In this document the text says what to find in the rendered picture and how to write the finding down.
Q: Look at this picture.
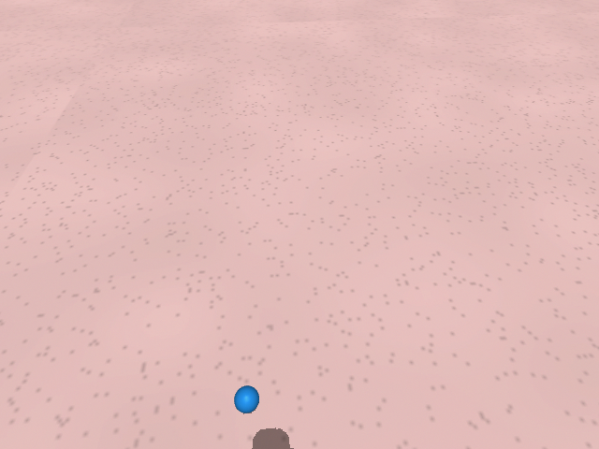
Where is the ball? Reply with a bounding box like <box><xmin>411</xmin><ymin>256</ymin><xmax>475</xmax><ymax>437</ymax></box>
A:
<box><xmin>234</xmin><ymin>385</ymin><xmax>259</xmax><ymax>413</ymax></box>

